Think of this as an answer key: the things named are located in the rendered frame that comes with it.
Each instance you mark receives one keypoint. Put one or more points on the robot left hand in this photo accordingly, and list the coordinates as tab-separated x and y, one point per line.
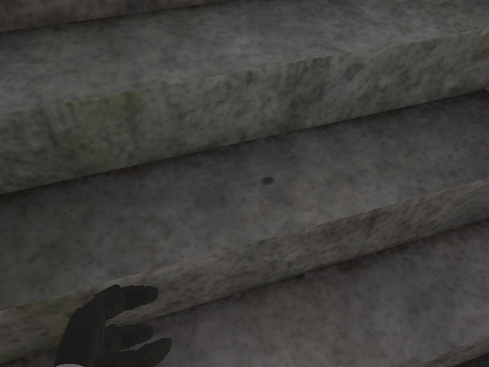
88	343

